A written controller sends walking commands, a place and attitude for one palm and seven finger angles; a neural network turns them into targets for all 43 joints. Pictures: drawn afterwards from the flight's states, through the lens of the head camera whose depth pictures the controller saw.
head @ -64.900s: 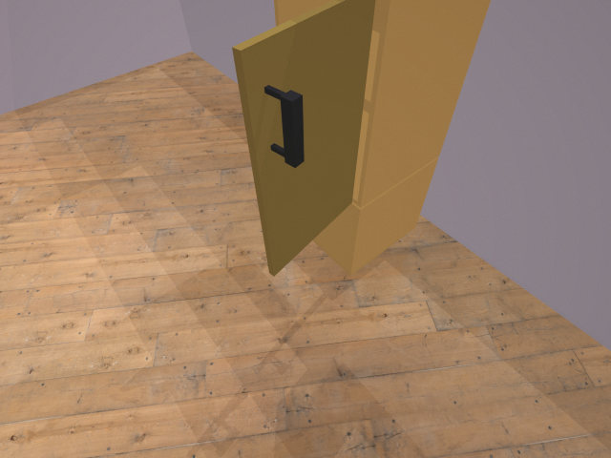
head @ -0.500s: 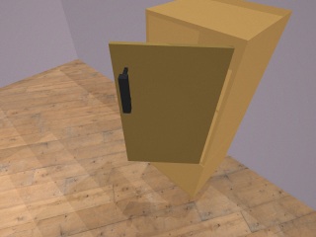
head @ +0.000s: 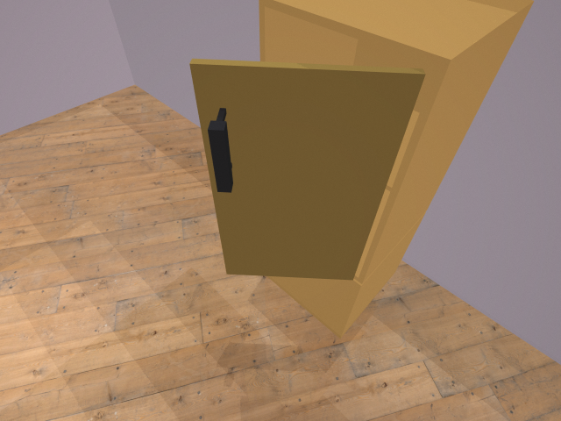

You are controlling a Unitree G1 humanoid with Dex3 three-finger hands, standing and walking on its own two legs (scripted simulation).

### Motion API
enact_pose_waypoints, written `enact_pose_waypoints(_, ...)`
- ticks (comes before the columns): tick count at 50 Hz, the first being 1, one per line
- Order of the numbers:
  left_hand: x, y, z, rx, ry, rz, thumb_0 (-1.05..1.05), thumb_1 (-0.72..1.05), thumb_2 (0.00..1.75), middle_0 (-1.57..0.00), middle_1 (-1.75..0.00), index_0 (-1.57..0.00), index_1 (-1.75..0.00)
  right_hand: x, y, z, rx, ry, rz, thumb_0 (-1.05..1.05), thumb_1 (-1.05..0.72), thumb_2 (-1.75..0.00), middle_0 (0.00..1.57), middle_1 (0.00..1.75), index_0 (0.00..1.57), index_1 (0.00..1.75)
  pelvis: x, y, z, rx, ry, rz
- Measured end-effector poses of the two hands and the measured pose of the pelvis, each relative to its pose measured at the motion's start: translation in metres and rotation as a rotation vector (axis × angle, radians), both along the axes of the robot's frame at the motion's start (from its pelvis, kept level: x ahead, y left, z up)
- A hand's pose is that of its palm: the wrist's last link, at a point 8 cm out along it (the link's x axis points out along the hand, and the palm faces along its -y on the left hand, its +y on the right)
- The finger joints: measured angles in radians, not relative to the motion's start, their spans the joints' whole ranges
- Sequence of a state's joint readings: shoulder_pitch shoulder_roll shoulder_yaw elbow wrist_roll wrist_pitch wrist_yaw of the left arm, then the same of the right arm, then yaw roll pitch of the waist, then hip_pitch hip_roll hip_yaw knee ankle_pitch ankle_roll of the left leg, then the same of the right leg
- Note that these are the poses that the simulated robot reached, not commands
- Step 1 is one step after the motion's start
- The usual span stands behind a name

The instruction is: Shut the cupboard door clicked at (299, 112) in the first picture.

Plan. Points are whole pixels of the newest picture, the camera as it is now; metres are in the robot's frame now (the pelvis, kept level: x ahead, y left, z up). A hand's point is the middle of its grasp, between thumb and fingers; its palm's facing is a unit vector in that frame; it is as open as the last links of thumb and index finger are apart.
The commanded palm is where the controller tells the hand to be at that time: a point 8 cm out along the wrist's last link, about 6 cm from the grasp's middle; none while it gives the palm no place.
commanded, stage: look again from close up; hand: left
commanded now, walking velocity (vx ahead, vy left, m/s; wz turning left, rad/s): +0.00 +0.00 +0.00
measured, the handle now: (223, 150) +0.52 +0.13 +0.11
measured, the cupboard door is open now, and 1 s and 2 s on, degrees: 41 41 41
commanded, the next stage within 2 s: shuffle to correct the standing spot in 0.34 s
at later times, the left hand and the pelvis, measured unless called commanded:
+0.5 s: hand out of the picture +0.05 +0.18 -0.17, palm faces -0.01 -0.98 -0.22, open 7.3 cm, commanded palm none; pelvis +0.01 +0.00 +0.00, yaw +0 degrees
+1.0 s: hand out of the picture +0.03 +0.12 -0.19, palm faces +0.07 -0.99 -0.10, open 7.3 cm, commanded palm none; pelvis +0.08 -0.02 -0.01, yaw +0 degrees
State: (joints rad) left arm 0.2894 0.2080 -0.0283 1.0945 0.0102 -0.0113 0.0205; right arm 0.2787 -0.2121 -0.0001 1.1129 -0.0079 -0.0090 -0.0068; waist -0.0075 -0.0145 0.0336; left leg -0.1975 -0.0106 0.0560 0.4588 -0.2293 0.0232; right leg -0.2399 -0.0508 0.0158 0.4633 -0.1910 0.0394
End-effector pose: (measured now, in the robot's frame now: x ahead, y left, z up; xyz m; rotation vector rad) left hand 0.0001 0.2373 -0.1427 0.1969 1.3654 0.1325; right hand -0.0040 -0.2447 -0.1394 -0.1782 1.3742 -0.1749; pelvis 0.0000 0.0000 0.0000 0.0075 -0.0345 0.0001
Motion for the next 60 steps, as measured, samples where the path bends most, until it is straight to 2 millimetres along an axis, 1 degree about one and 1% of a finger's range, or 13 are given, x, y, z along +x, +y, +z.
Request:
enact_pose_waypoints(10,0.035,-0.010,0.000,-0.017,-0.070,-0.019,0.00,0.91,0.90,-0.20,-0.30,-0.21,-0.30,0.025,0.008,0.000,0.018,-0.047,0.002,0.01,-0.91,-0.90,0.20,0.30,0.20,0.29,0.006,-0.003,0.001,-0.002,-0.002,-0.004)
enact_pose_waypoints(14,0.044,-0.010,0.001,-0.014,-0.088,-0.020,0.00,0.91,0.90,-0.20,-0.30,-0.20,-0.30,0.035,0.009,0.001,0.022,-0.066,0.006,0.01,-0.91,-0.89,0.20,0.30,0.20,0.29,0.009,-0.003,0.001,-0.002,-0.002,-0.004)
enact_pose_waypoints(18,0.047,-0.008,0.002,-0.009,-0.094,-0.017,0.00,0.91,0.90,-0.20,-0.30,-0.20,-0.30,0.041,0.010,0.001,0.023,-0.077,0.009,0.01,-0.91,-0.89,0.20,0.30,0.20,0.29,0.011,-0.004,0.002,-0.003,-0.003,-0.005)
enact_pose_waypoints(24,0.044,-0.005,0.003,0.000,-0.080,-0.009,0.00,0.91,0.90,-0.20,-0.30,-0.20,-0.30,0.045,0.008,0.001,0.020,-0.073,0.013,0.01,-0.91,-0.89,0.20,0.30,0.20,0.29,0.014,-0.004,0.002,-0.003,-0.003,-0.004)
enact_pose_waypoints(29,0.034,-0.008,-0.001,-0.006,-0.038,0.005,0.00,0.91,0.90,-0.20,-0.30,-0.20,-0.30,0.041,0.008,-0.001,0.023,-0.047,0.005,0.01,-0.91,-0.90,0.20,0.30,0.20,0.29,0.019,-0.006,0.001,0.000,0.001,-0.005)
enact_pose_waypoints(36,0.018,-0.024,-0.007,-0.027,0.044,0.035,0.00,0.91,0.90,-0.20,-0.30,-0.20,-0.30,0.033,0.002,-0.008,0.029,0.013,-0.031,0.01,-0.90,-0.89,0.20,0.30,0.20,0.29,0.038,-0.018,-0.005,0.000,0.014,-0.011)
enact_pose_waypoints(40,0.014,-0.038,-0.010,-0.041,0.078,0.058,0.00,0.91,0.90,-0.20,-0.30,-0.20,-0.30,0.036,-0.008,-0.011,0.016,0.039,-0.041,0.01,-0.90,-0.89,0.20,0.30,0.20,0.29,0.050,-0.027,-0.009,-0.015,0.027,-0.008)
enact_pose_waypoints(43,0.013,-0.047,-0.015,-0.059,0.093,0.087,0.00,0.91,0.90,-0.20,-0.30,-0.20,-0.30,0.045,-0.014,-0.010,-0.010,0.053,-0.032,0.01,-0.91,-0.89,0.20,0.30,0.20,0.29,0.058,-0.029,-0.011,-0.028,0.033,0.008)
enact_pose_waypoints(47,0.013,-0.057,-0.025,-0.097,0.117,0.116,0.00,0.91,0.90,-0.20,-0.30,-0.20,-0.30,0.068,-0.013,-0.006,-0.040,0.026,-0.016,0.01,-0.91,-0.90,0.20,0.30,0.20,0.29,0.067,-0.024,-0.013,-0.037,0.024,0.008)
enact_pose_waypoints(49,0.018,-0.060,-0.026,-0.112,0.129,0.112,0.00,0.91,0.90,-0.20,-0.30,-0.20,-0.30,0.081,-0.007,-0.001,-0.040,-0.001,-0.015,0.01,-0.91,-0.90,0.20,0.30,0.20,0.29,0.073,-0.023,-0.011,-0.027,0.018,-0.001)
enact_pose_waypoints(52,0.032,-0.063,-0.024,-0.120,0.112,0.103,0.00,0.91,0.90,-0.20,-0.30,-0.20,-0.30,0.096,-0.001,0.002,-0.039,-0.029,-0.010,0.01,-0.92,-0.90,0.20,0.30,0.20,0.29,0.078,-0.020,-0.006,-0.022,0.018,0.001)
enact_pose_waypoints(56,0.054,-0.058,-0.018,-0.100,0.062,0.076,0.01,0.91,0.90,-0.20,-0.30,-0.20,-0.30,0.109,-0.001,0.004,-0.037,-0.058,-0.012,0.01,-0.94,-0.89,0.20,0.30,0.20,0.29,0.075,-0.018,-0.003,-0.016,0.025,-0.001)
enact_pose_waypoints(60,0.063,-0.040,-0.013,-0.047,0.035,0.053,0.02,0.93,0.90,-0.20,-0.30,-0.21,-0.30,0.112,-0.001,0.003,-0.024,-0.090,-0.020,0.01,-0.94,-0.89,0.20,0.30,0.20,0.29,0.067,-0.020,-0.003,-0.007,0.030,-0.008)
